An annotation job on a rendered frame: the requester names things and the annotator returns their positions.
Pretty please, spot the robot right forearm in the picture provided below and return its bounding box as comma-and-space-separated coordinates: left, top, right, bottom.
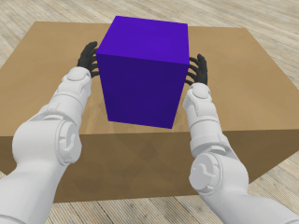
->
182, 82, 241, 162

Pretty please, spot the robot left forearm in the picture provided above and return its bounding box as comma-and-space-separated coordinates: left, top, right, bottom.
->
12, 66, 92, 161

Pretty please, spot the left robot upper arm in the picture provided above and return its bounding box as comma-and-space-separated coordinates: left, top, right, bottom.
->
0, 119, 82, 224

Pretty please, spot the right robot upper arm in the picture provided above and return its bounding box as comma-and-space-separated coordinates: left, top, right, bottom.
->
189, 152, 299, 224

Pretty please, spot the pedestal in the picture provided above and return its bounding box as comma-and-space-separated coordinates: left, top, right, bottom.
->
0, 21, 299, 203

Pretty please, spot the carton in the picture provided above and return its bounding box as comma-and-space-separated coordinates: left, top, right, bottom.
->
95, 15, 190, 129

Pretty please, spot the robot right hand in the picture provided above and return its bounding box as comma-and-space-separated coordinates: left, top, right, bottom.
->
185, 53, 207, 86

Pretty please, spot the robot left hand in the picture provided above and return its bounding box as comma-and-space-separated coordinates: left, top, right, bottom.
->
77, 41, 100, 78

